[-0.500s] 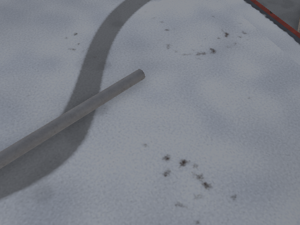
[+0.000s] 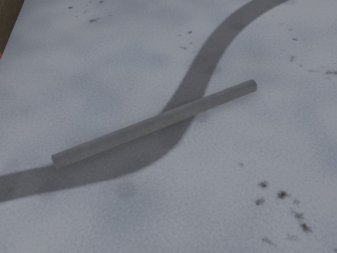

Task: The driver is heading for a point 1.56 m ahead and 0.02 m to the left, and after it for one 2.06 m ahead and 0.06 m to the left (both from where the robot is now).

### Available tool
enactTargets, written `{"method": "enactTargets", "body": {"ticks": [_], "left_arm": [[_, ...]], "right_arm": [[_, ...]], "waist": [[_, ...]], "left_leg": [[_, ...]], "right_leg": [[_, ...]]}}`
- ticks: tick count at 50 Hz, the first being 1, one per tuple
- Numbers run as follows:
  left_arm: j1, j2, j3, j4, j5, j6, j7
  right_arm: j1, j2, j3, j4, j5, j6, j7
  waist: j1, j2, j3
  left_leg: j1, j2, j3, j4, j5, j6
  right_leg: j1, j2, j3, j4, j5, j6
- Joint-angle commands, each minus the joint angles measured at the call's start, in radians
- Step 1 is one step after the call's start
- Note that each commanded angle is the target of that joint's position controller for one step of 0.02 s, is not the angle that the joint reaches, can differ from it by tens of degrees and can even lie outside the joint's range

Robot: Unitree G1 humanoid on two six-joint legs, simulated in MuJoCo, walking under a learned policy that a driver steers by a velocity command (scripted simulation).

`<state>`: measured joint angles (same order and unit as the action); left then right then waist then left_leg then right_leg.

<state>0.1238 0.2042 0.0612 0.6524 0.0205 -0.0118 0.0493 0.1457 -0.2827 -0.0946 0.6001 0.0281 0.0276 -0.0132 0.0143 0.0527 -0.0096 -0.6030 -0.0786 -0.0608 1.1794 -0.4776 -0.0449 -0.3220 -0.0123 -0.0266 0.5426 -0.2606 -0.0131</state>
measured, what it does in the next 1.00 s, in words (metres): walks ahead: left foot, then right foot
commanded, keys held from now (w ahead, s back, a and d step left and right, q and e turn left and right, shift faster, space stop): q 0.14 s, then no key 0.28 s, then w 0.58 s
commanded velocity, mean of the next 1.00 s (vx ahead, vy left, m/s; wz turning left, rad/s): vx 0.18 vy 0.00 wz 0.22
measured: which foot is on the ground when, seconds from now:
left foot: up 0.00-0.22, down 0.24-0.72, up 0.74-1.00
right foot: down 0.00-0.24, up 0.26-0.70, down 0.72-1.00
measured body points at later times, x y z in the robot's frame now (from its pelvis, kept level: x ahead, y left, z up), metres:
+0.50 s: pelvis -0.03 +0.06 +0.00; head -0.02 +0.08 +0.45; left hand +0.06 +0.34 -0.11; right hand +0.19 -0.14 -0.07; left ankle -0.02 +0.16 -0.73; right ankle -0.02 -0.09 -0.66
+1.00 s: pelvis +0.11 +0.02 +0.00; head +0.12 +0.02 +0.45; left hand +0.09 +0.24 -0.13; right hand +0.35 -0.15 -0.09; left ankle +0.21 +0.18 -0.65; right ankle -0.01 -0.09 -0.73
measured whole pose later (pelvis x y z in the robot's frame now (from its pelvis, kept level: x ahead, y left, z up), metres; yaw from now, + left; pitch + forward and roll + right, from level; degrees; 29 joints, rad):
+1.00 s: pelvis +0.11 +0.02 +0.00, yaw +11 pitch +7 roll +0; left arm 0.45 0.14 -0.01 0.83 0.06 -0.12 -0.04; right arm 0.11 -0.21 -0.03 0.76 -0.06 -0.08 0.05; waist 0.07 0.01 -0.14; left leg -0.87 0.05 0.00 1.02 -0.01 0.01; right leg -0.04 0.04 -0.04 0.26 -0.35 -0.06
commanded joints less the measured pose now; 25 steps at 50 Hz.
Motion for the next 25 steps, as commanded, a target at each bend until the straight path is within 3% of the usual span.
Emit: {"method": "enactTargets", "body": {"ticks": [1, 4, 6, 9, 11, 12, 13, 14, 15, 17, 18, 21, 22, 23, 24, 25], "left_arm": [[-0.094, 0.120, 0.018, -0.106, -0.013, -0.014, 0.013], [-0.042, 0.139, 0.023, -0.091, -0.008, -0.005, 0.016], [-0.024, 0.185, 0.038, -0.081, -0.011, 0.004, 0.010], [0.006, 0.226, 0.051, -0.066, -0.030, 0.009, -0.006], [0.029, 0.188, 0.038, -0.041, -0.052, 0.010, -0.017], [0.067, 0.138, 0.025, -0.026, -0.045, 0.006, -0.025], [0.047, 0.070, -0.002, -0.065, -0.002, -0.003, -0.032], [-0.059, 0.128, 0.013, -0.086, -0.018, -0.003, -0.017], [-0.077, 0.148, 0.019, -0.082, -0.041, 0.004, -0.016], [-0.036, 0.132, 0.020, -0.046, -0.028, 0.019, -0.018], [-0.020, 0.135, 0.025, -0.037, -0.022, 0.024, -0.018], [0.031, 0.101, 0.016, -0.011, -0.022, 0.023, -0.022], [0.040, 0.086, 0.008, -0.005, -0.020, 0.020, -0.024], [0.107, 0.146, 0.013, 0.016, 0.023, -0.046, -0.062], [0.135, 0.170, 0.024, 0.033, 0.040, -0.065, -0.079], [0.112, 0.180, 0.024, 0.021, 0.043, -0.072, -0.084]], "right_arm": [[0.000, -0.077, -0.023, -0.068, 0.000, 0.007, 0.007], [-0.067, -0.034, 0.005, -0.101, -0.003, 0.005, 0.015], [-0.088, 0.000, 0.027, -0.116, -0.007, 0.004, 0.029], [-0.016, -0.035, 0.020, -0.095, -0.004, 0.007, 0.045], [0.089, -0.049, 0.009, -0.058, -0.015, 0.005, 0.044], [0.115, -0.099, -0.003, -0.071, -0.025, -0.002, 0.039], [0.077, -0.204, -0.016, -0.112, -0.043, -0.009, 0.025], [0.109, -0.156, -0.005, -0.116, -0.067, -0.024, 0.027], [0.070, -0.109, 0.013, -0.120, -0.072, -0.037, 0.025], [-0.010, -0.077, 0.025, -0.127, -0.051, -0.042, 0.015], [-0.036, -0.067, 0.031, -0.129, -0.046, -0.044, 0.009], [-0.049, -0.011, 0.053, -0.120, -0.052, -0.050, 0.005], [-0.026, 0.000, 0.055, -0.106, -0.051, -0.050, 0.006], [0.034, -0.090, 0.033, -0.091, -0.042, -0.115, 0.048], [0.100, -0.151, 0.002, -0.051, -0.050, -0.137, 0.051], [0.129, -0.148, 0.001, -0.044, -0.058, -0.147, 0.041]], "waist": [[-0.022, -0.170, -0.024], [0.017, -0.194, -0.044], [0.033, -0.229, -0.068], [0.018, -0.255, -0.089], [-0.027, -0.219, -0.094], [-0.023, -0.079, -0.104], [0.008, 0.246, -0.093], [-0.087, 0.234, -0.140], [-0.072, 0.186, -0.111], [-0.037, 0.134, -0.089], [-0.022, 0.116, -0.080], [-0.002, 0.089, -0.095], [-0.012, 0.093, -0.104], [-0.011, 0.100, 0.089], [-0.037, 0.109, 0.062], [-0.057, 0.118, 0.035]], "left_leg": [[-0.104, 0.075, -0.008, 0.230, 0.080, -0.039], [-0.086, 0.114, 0.044, -0.023, 0.136, -0.045], [0.041, 0.130, 0.083, -0.219, 0.059, -0.033], [0.197, 0.107, 0.132, -0.446, 0.093, 0.001], [0.384, 0.057, 0.146, -0.690, 0.230, 0.056], [0.524, 0.140, -0.006, -0.752, 0.456, 0.094], [0.599, 0.407, -0.337, -0.785, 0.700, 0.222], [0.485, 0.464, -0.402, -0.818, 0.623, 0.339], [0.452, 0.419, -0.345, -0.827, 0.534, 0.328], [0.419, 0.342, -0.258, -0.831, 0.348, 0.250], [0.372, 0.325, -0.227, -0.830, 0.369, 0.240], [0.331, 0.277, -0.153, -0.829, 0.360, 0.229], [0.339, 0.264, -0.149, -0.850, 0.238, 0.227], [0.176, 0.270, -0.230, -0.893, -0.164, 0.204], [0.255, 0.319, -0.318, -0.941, -0.273, 0.240], [0.341, 0.371, -0.418, -0.954, -0.312, 0.269]], "right_leg": [[0.078, -0.240, 0.193, -0.215, 0.187, -0.197], [0.165, -0.220, 0.106, -0.189, 0.188, -0.190], [0.147, -0.232, 0.064, -0.174, 0.212, -0.195], [0.125, -0.271, 0.080, -0.136, 0.252, -0.199], [0.055, -0.239, 0.041, -0.045, 0.239, -0.136], [-0.067, -0.179, -0.037, 0.092, 0.086, -0.048], [-0.319, -0.045, -0.129, 0.307, -0.294, 0.073], [-0.313, -0.056, 0.009, 0.453, -0.390, 0.090], [-0.315, -0.064, 0.042, 0.531, -0.345, 0.097], [-0.315, -0.076, 0.063, 0.563, -0.253, 0.100], [-0.277, -0.074, 0.064, 0.580, -0.202, 0.102], [-0.177, -0.069, 0.057, 0.514, -0.094, 0.099], [-0.150, -0.070, 0.048, 0.437, -0.072, 0.092], [-0.241, -0.006, 0.004, 0.562, -0.139, 0.110], [-0.334, 0.006, 0.007, 0.574, -0.179, 0.103], [-0.433, -0.007, 0.039, 0.588, -0.160, 0.088]]}}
